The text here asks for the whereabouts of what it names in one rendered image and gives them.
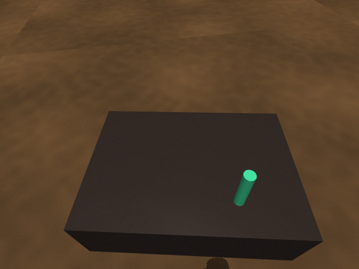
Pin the can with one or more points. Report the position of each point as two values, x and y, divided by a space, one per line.
245 186

